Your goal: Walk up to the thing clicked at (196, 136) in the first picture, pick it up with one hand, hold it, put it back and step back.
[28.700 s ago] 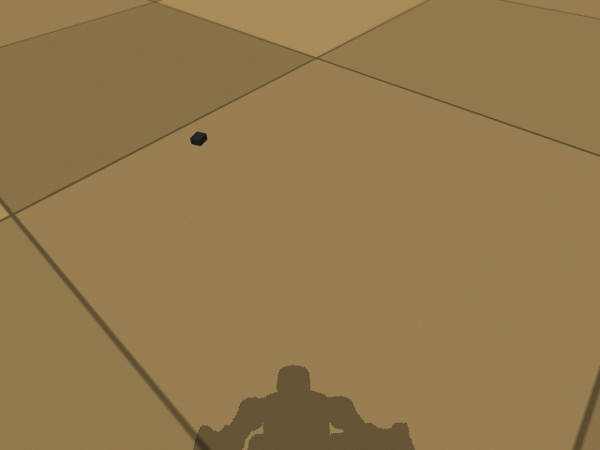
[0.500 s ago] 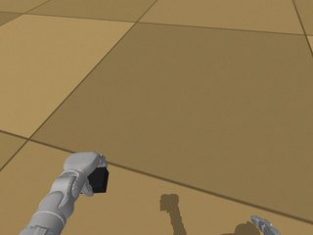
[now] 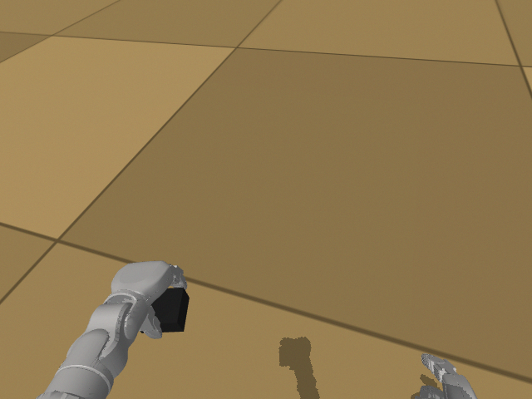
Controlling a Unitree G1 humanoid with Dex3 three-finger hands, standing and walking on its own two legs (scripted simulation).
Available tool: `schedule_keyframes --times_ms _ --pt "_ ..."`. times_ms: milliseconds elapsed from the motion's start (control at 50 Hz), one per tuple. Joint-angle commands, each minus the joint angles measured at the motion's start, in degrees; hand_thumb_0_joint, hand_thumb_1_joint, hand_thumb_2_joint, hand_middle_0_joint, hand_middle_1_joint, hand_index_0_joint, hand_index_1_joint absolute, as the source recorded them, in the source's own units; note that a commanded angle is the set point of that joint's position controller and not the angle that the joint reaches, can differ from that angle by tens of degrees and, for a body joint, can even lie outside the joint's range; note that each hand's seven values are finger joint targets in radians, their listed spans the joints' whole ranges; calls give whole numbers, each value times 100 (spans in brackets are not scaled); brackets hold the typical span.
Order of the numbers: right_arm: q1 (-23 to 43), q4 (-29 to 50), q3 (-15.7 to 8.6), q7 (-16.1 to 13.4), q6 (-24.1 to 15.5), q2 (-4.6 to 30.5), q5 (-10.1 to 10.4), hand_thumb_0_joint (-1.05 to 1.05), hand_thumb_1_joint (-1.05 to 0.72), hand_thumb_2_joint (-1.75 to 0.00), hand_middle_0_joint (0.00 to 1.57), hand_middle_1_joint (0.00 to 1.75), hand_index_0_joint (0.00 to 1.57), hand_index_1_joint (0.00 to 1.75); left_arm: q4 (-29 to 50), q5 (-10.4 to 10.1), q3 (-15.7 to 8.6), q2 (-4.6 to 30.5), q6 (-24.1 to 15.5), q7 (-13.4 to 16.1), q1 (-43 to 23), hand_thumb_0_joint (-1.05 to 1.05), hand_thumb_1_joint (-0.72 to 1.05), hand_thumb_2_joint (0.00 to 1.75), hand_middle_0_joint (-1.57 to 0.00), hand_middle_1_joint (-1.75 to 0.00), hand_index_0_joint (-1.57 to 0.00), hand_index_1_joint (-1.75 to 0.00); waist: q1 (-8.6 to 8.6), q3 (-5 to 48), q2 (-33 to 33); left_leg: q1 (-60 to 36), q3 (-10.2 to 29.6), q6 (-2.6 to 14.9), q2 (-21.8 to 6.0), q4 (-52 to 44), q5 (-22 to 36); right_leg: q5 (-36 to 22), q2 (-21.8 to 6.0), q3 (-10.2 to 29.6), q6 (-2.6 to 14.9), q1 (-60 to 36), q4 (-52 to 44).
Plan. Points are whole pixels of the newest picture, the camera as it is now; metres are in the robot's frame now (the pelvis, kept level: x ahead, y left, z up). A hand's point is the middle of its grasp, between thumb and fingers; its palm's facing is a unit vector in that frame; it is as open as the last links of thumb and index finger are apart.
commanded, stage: hold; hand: left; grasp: from above
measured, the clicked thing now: (162, 310) +0.30 +0.22 -0.07
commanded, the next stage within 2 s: crouch in 0.64 s
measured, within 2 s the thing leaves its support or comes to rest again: neither
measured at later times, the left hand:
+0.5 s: hand (150, 302) +0.30 +0.22 -0.02, palm faces -0.45 -0.04 -0.89, open 9.0 cm
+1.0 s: hand (154, 303) +0.31 +0.23 -0.06, palm faces -0.46 -0.04 -0.89, open 9.0 cm
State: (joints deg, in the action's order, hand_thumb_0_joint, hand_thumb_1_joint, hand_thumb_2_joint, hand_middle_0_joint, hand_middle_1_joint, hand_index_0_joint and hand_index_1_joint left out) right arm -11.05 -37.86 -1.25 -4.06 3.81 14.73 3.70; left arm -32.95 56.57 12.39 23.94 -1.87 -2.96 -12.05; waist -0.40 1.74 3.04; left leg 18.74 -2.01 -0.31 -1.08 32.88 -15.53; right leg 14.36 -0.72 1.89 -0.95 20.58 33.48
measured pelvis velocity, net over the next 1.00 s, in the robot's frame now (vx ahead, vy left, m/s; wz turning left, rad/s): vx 0.02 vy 0.00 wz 0.01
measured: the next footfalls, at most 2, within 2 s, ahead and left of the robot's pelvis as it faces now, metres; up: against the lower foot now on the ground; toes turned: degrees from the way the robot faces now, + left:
none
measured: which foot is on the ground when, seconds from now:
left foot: down 0.00-1.00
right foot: down 0.00-1.00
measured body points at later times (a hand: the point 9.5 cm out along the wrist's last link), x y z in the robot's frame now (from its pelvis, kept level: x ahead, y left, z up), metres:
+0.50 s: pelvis +0.01 +0.00 +0.01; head +0.02 -0.02 +0.45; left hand +0.31 +0.22 +0.03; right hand +0.16 -0.25 -0.11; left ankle +0.02 +0.12 -0.73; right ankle +0.03 -0.13 -0.73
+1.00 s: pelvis +0.02 +0.00 +0.00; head +0.05 -0.01 +0.45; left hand +0.33 +0.23 +0.00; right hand +0.16 -0.25 -0.11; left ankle +0.02 +0.12 -0.73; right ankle +0.03 -0.13 -0.73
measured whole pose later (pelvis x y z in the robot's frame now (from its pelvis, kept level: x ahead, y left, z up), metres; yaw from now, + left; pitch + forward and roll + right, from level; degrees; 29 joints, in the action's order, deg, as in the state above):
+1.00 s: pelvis +0.02 +0.00 +0.00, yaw +1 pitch +4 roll +0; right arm -10.8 -37.7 -1.7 -3.7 5.8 14.1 3.4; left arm -40.0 59.2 10.9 23.4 -5.1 2.5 -13.8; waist 0.3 1.2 1.8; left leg 19.7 -1.5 -0.2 -0.9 32.0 -16.3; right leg 15.2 -0.9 1.4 -1.1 21.1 32.3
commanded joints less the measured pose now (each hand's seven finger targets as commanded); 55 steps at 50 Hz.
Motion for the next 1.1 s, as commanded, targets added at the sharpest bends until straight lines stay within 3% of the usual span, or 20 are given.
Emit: schedule_keyframes --times_ms 0,80,100,200,320,360,420,440,500,580,600,620,700,720,740,760,820,920,1000,1080 --pt "643 824 -213 -43 -272 663 25 0 -90 -90 20 30 20 30 1045 -28 -642 1180 7 178 -1743 0 79 32 -108 -37 -113 -32 -16 1106 -281 -503 5 141 231 -593 484 -214 195 -86 113 -380 -731" --pt "671 822 -196 -53 -289 654 27 0 -90 -90 20 30 20 30 1197 -101 -670 1198 -28 102 -1797 0 82 31 -109 -38 -115 -32 9 1118 -252 -617 12 137 215 -658 482 -213 205 -88 115 -441 -771" --pt "711 837 -208 -59 -286 671 28 0 -90 -90 20 30 20 30 1138 -87 -773 1286 -41 106 -1698 0 83 33 -111 -36 -116 -31 -30 1071 -262 -616 4 136 230 -677 472 -169 198 -86 116 -433 -815" --pt "707 841 -181 -69 -287 642 27 0 -90 -90 20 30 20 30 1312 -113 -611 1139 -59 70 -1695 0 81 32 -109 -36 -114 -31 24 1050 -308 -694 36 138 200 -742 521 -256 214 -101 124 -444 -828" --pt "662 818 -196 -72 -266 660 28 0 -89 -90 20 30 20 30 1387 -89 -772 1292 -123 130 -1816 0 81 34 -109 -37 -114 -32 -18 1221 -151 -827 40 113 202 -773 726 -423 221 -93 144 -586 -822" --pt "643 809 -183 -67 -254 639 29 0 -90 -90 20 30 20 30 1294 -57 -576 1086 -91 157 -1795 0 81 36 -111 -37 -115 -33 27 1201 -160 -890 32 107 195 -776 883 -588 222 -101 157 -605 -800" --pt "604 725 -216 -81 -224 662 31 0 -89 -90 20 30 20 30 1101 -39 -808 1302 -75 225 -1732 0 77 34 -108 -36 -112 -31 -16 1245 -235 -901 18 114 204 -739 1055 -738 222 -119 140 -668 -816" --pt "600 728 -209 -75 -219 639 30 0 -90 -90 20 30 20 30 1030 5 -668 1185 -60 207 -1789 0 79 35 -110 -35 -114 -31 30 1195 -274 -894 8 121 216 -718 1128 -850 210 -118 134 -652 -803" --pt "556 693 -222 -75 -199 654 24 0 -89 -90 20 30 20 30 1098 -4 -712 1271 -55 212 -1984 0 81 35 -110 -37 -115 -32 11 1320 -185 -962 3 116 223 -717 1242 -964 205 -113 132 -701 -815" --pt "577 738 -234 -56 -186 644 40 0 -89 -90 20 30 20 30 1026 -46 -572 1081 -29 155 -1791 0 82 37 -111 -38 -115 -33 1 1184 -226 -940 1 111 210 -784 1160 -876 208 -132 149 -701 -874" --pt "567 742 -241 -57 -176 646 49 0 -89 -90 20 30 20 30 886 -49 -657 1140 -20 140 -1650 0 83 35 -112 -36 -116 -31 -38 1144 -263 -923 5 116 207 -792 1200 -902 206 -149 146 -737 -887" --pt "560 761 -247 -55 -170 650 51 0 -89 -90 20 30 20 30 959 -70 -557 1039 -33 114 -1545 0 83 37 -112 -36 -116 -32 -18 1165 -311 -946 -2 124 212 -775 1261 -977 201 -137 143 -748 -874" --pt "529 763 -258 -60 -139 645 53 0 -89 -90 20 30 20 30 988 -17 -695 1222 -81 115 -1675 0 80 33 -110 -32 -114 -28 -37 1201 -238 -952 -9 113 210 -764 1338 -1039 200 -143 147 -799 -875" --pt "524 764 -257 -63 -132 660 56 0 -92 -91 20 30 20 30 1022 -17 -760 1293 -94 141 -1733 0 85 25 -111 -39 -118 -31 -52 1262 -209 -975 -4 107 205 -767 1399 -1090 209 -141 157 -817 -847" --pt "505 755 -249 -62 -119 652 55 0 -88 -89 20 30 20 30 975 10 -698 1246 -91 161 -1858 0 77 28 -103 -36 -110 -31 -16 1265 -195 -983 -6 112 213 -758 1455 -1166 204 -135 159 -775 -832" --pt "466 756 -253 -63 -109 667 55 0 -88 -90 20 30 20 30 975 -10 -694 1221 -116 190 -1906 0 74 34 -106 -35 -110 -31 17 1216 -193 -988 -9 108 200 -747 1432 -1133 217 -139 158 -749 -837" --pt "394 716 -289 -55 -91 668 53 0 -88 -90 20 30 20 30 711 31 -629 1031 -168 333 -1613 0 77 34 -109 -33 -112 -30 49 1242 -322 -960 -16 112 208 -665 1630 -1350 215 -153 159 -674 -739" --pt "346 669 -296 -2 -8 648 -23 0 -88 -90 20 30 20 30 62 237 -669 921 -341 802 -1599 0 79 39 -113 -32 -115 -30 121 905 -551 -398 21 110 230 -367 1168 -928 174 -183 141 -188 -569" --pt "156 509 -388 65 36 711 -128 0 -89 -90 20 30 20 30 -439 575 -686 1048 -458 1265 -2171 0 77 35 -111 -31 -113 -29 241 1331 -346 145 11 79 246 338 1065 -880 166 -168 147 397 63" --pt "-197 320 -506 160 16 775 -261 0 -89 -90 20 30 20 30 -1093 850 -571 862 -539 1729 -2732 0 76 37 -111 -32 -114 -30 426 1921 -299 1028 62 86 195 1528 1199 -1010 187 -170 175 1478 1123"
